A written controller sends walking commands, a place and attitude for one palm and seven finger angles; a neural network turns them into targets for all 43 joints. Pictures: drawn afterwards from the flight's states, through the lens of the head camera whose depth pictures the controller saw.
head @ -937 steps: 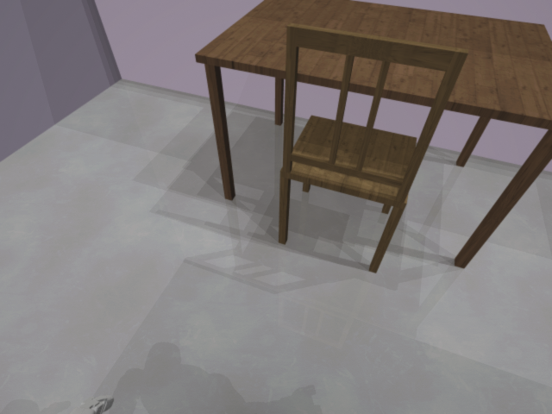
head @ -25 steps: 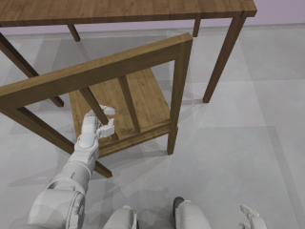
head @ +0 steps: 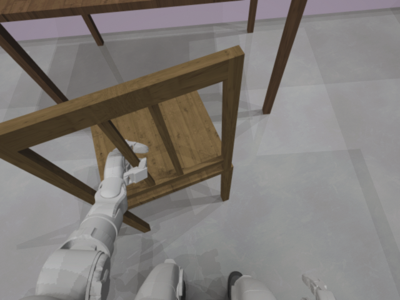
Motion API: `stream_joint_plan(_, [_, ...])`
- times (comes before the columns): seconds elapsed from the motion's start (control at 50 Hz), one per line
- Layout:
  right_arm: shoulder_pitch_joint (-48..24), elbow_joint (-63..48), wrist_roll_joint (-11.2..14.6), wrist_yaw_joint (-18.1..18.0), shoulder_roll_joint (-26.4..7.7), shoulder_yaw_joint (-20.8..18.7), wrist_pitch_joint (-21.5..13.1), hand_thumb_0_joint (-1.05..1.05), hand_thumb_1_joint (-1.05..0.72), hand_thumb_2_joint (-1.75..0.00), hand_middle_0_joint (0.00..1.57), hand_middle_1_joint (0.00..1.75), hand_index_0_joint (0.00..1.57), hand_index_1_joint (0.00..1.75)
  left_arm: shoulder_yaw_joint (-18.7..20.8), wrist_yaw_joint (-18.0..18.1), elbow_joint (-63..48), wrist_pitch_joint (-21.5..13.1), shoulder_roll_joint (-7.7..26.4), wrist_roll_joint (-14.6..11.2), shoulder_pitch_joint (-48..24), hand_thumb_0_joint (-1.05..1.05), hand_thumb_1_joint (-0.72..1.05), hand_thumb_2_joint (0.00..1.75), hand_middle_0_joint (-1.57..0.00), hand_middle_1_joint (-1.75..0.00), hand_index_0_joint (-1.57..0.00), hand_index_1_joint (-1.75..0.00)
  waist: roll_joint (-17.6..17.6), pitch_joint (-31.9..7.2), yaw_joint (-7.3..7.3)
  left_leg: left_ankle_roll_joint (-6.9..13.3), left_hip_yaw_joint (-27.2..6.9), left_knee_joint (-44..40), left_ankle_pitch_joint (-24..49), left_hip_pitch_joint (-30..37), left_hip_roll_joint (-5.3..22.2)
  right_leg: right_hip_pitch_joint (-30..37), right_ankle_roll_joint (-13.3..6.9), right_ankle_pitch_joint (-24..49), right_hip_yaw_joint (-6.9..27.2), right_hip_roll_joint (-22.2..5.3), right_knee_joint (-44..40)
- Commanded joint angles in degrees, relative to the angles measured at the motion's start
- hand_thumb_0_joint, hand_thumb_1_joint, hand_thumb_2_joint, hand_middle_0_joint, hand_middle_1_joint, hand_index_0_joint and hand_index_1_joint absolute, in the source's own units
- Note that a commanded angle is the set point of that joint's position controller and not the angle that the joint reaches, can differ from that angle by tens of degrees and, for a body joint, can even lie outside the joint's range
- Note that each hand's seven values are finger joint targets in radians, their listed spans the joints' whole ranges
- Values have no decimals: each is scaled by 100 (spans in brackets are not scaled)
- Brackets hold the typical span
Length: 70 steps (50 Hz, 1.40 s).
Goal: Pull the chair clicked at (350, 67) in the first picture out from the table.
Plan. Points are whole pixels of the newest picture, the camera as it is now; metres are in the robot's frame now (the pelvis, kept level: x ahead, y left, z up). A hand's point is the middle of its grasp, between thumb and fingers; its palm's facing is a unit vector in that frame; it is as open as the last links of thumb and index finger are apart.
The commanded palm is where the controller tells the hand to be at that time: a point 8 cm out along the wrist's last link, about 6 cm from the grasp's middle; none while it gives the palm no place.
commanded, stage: step backward, pulling the chair out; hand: left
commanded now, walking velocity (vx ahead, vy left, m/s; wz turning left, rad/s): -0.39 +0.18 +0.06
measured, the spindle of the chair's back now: (133, 160) +0.40 +0.18 -0.07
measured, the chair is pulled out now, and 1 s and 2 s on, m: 0.42 0.61 0.62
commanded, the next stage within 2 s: stop walking, hand still on the chair in 0.26 s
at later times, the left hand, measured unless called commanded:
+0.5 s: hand (133, 219) +0.26 +0.15 -0.06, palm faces -0.02 -0.97 -0.23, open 5.2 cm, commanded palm +0.25 +0.21 -0.05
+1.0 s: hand (128, 263) +0.18 +0.15 -0.06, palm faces -0.06 -0.98 -0.20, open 5.2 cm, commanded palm +0.17 +0.21 -0.05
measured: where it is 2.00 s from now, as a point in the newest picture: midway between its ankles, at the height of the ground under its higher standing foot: outside the picture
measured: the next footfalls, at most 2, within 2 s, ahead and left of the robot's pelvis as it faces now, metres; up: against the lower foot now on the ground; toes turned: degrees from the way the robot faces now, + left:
left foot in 0.22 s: -0.08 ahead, +0.18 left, +0.00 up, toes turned +3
right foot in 0.46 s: -0.06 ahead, -0.07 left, +0.00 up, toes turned -4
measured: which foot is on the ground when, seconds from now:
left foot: up 0.00-0.20, down 0.22-1.00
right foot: down 0.00-0.26, up 0.28-0.44, down 0.46-1.00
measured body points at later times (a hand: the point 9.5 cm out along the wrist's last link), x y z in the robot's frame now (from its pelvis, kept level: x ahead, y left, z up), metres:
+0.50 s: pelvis -0.10 +0.03 -0.01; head -0.01 -0.01 +0.43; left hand +0.26 +0.21 -0.04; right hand -0.01 -0.19 -0.16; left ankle -0.09 +0.20 -0.74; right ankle -0.10 -0.07 -0.74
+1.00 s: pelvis -0.12 +0.04 +0.00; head -0.11 +0.03 +0.45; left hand +0.18 +0.20 -0.04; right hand +0.00 -0.22 -0.12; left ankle -0.12 +0.18 -0.74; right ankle -0.10 -0.07 -0.74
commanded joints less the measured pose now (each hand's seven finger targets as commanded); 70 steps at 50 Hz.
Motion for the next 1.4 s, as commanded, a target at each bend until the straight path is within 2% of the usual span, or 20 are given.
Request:
stream_joint_plan(0.0, [175, -496, 4, -141, -817, -243, -273, 0, -90, -90, 20, 30, 20, 30, 81, 127, -1248, -251, 1604, 311, -1665, 0, 90, 90, -50, -145, -50, -145, -741, -3375, 215, -42, -206, -111, -183, 59, -5, 2465, -487, 5497, 1027, -2041, -61])
stream_joint_plan(0.1, [344, -674, 64, -214, -916, -271, -136, 0, -90, -90, 20, 30, 20, 30, -117, 106, -1330, -10, 1305, 185, -1404, 0, 90, 90, -50, -145, -50, -145, -1290, -3593, 215, -43, 26, -1223, 228, 612, -34, 2409, -421, 5051, 885, -1938, -71])
stream_joint_plan(0.14, [466, -717, 80, -264, -979, -293, -52, 0, -90, -90, 20, 30, 20, 30, -265, 86, -1330, 61, 1167, 141, -1241, 0, 90, 90, -50, -145, -50, -145, -1270, -3570, 130, -30, 158, -2152, 1094, 1258, 64, 2060, -281, 4245, 700, -1730, -39])
stream_joint_plan(0.18, [526, -819, 56, -294, -1075, -358, 38, 0, -90, -90, 20, 30, 20, 30, -519, 53, -1531, 76, 915, 93, -1270, 0, 90, 90, -50, -145, -50, -145, -748, -3621, 50, 110, 228, -3022, 2941, 2160, 518, 1519, 100, 3290, 303, -1229, 329])
stream_joint_plan(0.22, [632, -1027, 25, -201, -1219, -474, 132, 0, -90, -90, 20, 30, 20, 30, -727, -36, -1712, 40, 503, 91, -1330, 0, 90, 90, -50, -145, -50, -145, 640, -3471, 104, 655, -546, -2626, 5108, 2748, 1462, 403, 379, 1070, 47, -379, 845])
stream_joint_plan(0.24, [769, -1023, 32, -118, -1184, -472, 196, 0, -90, -90, 20, 30, 20, 30, -807, -95, -1605, 43, 372, 100, -1287, 0, 90, 90, -50, -145, -50, -145, 540, -3377, 60, 832, -568, -2649, 5461, 3021, 1669, -2, 358, -126, -17, -135, 1124])
stream_joint_plan(0.28, [357, -1159, -156, -69, -899, -361, 134, 0, -90, -90, 20, 30, 20, 30, -911, -142, -2165, -7, 231, 180, -1764, 0, 90, 90, -50, -145, -50, -145, 1704, -2951, 72, 1102, -767, -2681, 6094, 2873, 1941, -528, 298, -1479, 37, -188, 1995])
stream_joint_plan(0.34, [673, -971, -106, 63, -1001, -427, 101, 0, -90, -90, 20, 30, 20, 30, -652, -93, -1888, -67, 573, 192, -1709, 0, 90, 90, -50, -145, -50, -145, 1339, -2702, 81, 988, -548, -2214, 6388, 3137, 1870, -476, 216, -939, 154, -185, 1328])
stream_joint_plan(0.42, [585, -1252, -25, 87, -932, -357, 48, 0, -90, -90, 20, 30, 20, 30, -675, -130, -2540, -1, 569, 256, -939, 0, 90, 90, -50, -145, -50, -145, 762, -2879, 160, 648, -398, -1710, 4332, 2594, 1395, 1025, 165, 417, 95, -207, -846])
stream_joint_plan(0.46, [630, -1295, 10, 42, -789, -297, 51, 0, -90, -90, 20, 30, 20, 30, -628, -134, -2527, 71, 737, 300, -646, 0, 90, 90, -50, -145, -50, -145, -342, -2982, 31, 329, 209, -1344, 2582, 1559, 728, 2001, -19, 2426, 605, -887, -750])
stream_joint_plan(0.48, [618, -1250, 52, -11, -818, -357, 68, 0, -90, -90, 20, 30, 20, 30, -367, -51, -2219, 157, 999, 214, -584, 0, 90, 90, -50, -145, -50, -145, -1518, -3154, 7, 148, 307, -1050, 1104, 961, 325, 2466, -350, 3574, 1047, -1343, -427])
stream_joint_plan(0.5, [444, -1243, 73, -48, -850, -376, 65, 0, -90, -90, 20, 30, 20, 30, -281, -41, -2130, 183, 1033, 174, -604, 0, 90, 90, -50, -145, -50, -145, -1962, -3193, 114, 170, 82, -712, 191, 702, 221, 2608, -429, 4195, 1068, -1520, -301])
stream_joint_plan(0.56, [301, -1137, -5, -89, -702, -227, 20, 0, -90, -90, 20, 30, 20, 30, -319, -49, -2113, 153, 900, 214, -402, 0, 90, 90, -50, -145, -50, -145, -960, -3018, 122, 285, 14, -1414, 300, 810, 239, 2366, -344, 3473, 829, -1511, -160])
stream_joint_plan(0.66, [280, -1075, -57, -166, -803, -276, 67, 0, -90, -90, 20, 30, 20, 30, -592, -26, -2292, 141, 581, 145, -353, 0, 90, 90, -50, -145, -50, -145, -370, -2826, 150, 465, -52, -2528, 2986, 2135, 631, 1514, 156, 1947, 426, -839, -37])
stream_joint_plan(0.74, [207, -1039, -47, -175, -716, -236, 151, 0, -90, -90, 20, 30, 20, 30, -826, -58, -2181, 167, 404, 161, -209, 0, 90, 90, -50, -145, -50, -145, -143, -2340, 74, 442, 29, -2554, 2275, 1950, 538, 1167, 125, 863, 563, -860, -561])
stream_joint_plan(0.84, [138, -1101, -48, -195, -710, -248, 150, 0, -90, -90, 20, 30, 20, 30, -863, -18, -2097, 141, 370, 165, 190, 0, 90, 90, -50, -145, -50, -145, -321, -2099, 132, 438, -28, -2726, 1807, 1998, 508, 807, 93, 63, 649, -805, -897])
stream_joint_plan(1.32, [95, -1126, -111, -231, -667, -164, 118, 0, -90, -90, 20, 30, 20, 30, -1111, 15, -2444, 161, 127, 216, 929, 0, 90, 90, -50, -145, -50, -145, -438, -2301, 180, 448, -86, -2938, 2503, 2151, 668, 900, 78, 1061, 506, -661, -611])
stream_joint_plan(1.34, [69, -1183, -111, -236, -698, -196, 97, 0, -90, -90, 20, 30, 20, 30, -779, 58, -3129, 98, 583, 216, 837, 0, 90, 90, -50, -145, -50, -145, -346, -2280, 201, 468, -114, -2980, 2525, 2112, 667, 1008, 94, 1111, 508, -682, -654])
stream_joint_plan(1.36, [234, -1066, 124, -7, -937, -248, 80, 0, -90, -90, 20, 30, 20, 30, -974, -76, -2678, 273, 221, 174, 1428, 0, 78, 84, -50, -145, -50, -145, -1229, -2205, -195, 464, 189, -2834, 2023, 1416, 293, 787, 182, 879, -33, -392, -418])
stream_joint_plan(1.38, [134, -1173, 136, 71, -980, -274, 12, 0, -90, -90, 20, 30, 20, 30, -797, -151, -3160, 168, 432, 168, 1163, 0, 66, 78, -50, -145, -50, -145, -1478, -2201, -80, 495, 239, -2714, 1903, 1144, 256, 703, 162, 913, -26, -371, -281])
